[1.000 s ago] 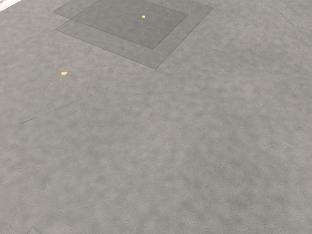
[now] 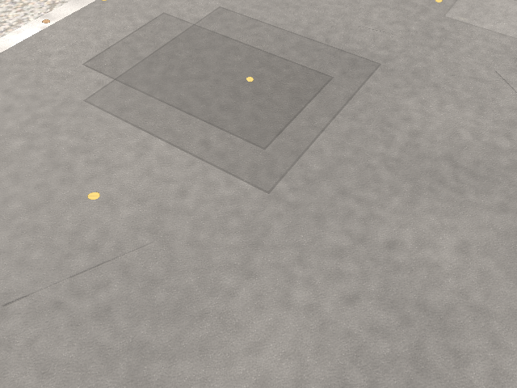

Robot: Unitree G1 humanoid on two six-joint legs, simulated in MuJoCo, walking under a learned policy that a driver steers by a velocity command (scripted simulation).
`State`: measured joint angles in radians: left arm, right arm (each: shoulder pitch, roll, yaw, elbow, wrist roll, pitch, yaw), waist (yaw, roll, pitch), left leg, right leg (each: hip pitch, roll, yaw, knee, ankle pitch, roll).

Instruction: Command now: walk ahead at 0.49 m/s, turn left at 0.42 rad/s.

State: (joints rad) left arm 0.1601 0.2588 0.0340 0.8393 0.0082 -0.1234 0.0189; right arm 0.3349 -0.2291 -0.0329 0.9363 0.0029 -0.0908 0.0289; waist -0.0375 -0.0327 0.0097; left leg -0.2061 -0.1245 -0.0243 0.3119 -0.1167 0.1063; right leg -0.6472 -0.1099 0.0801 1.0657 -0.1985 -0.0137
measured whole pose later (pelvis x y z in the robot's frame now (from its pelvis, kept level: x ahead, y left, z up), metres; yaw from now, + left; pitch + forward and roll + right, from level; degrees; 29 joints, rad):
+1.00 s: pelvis +0.46 +0.12 +0.00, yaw +32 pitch +2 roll +0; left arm 0.16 0.30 0.06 0.77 0.00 -0.09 0.01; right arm 0.26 -0.25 -0.06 0.73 -0.01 -0.07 0.03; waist -0.01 -0.04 0.05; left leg -0.24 -0.09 0.01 0.37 -0.16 0.10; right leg -0.64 -0.12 0.03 1.09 -0.27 0.03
